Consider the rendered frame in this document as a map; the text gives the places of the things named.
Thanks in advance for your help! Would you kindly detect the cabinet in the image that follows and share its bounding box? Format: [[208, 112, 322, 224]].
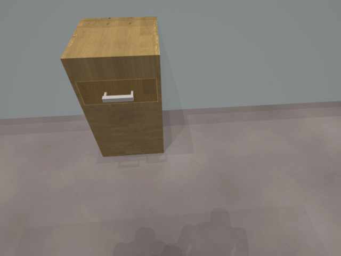
[[60, 17, 164, 157]]

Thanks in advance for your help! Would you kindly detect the handle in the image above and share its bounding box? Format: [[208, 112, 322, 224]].
[[102, 91, 134, 102]]

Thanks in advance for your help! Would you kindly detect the drawer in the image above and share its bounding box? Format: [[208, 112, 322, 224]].
[[76, 78, 157, 105]]

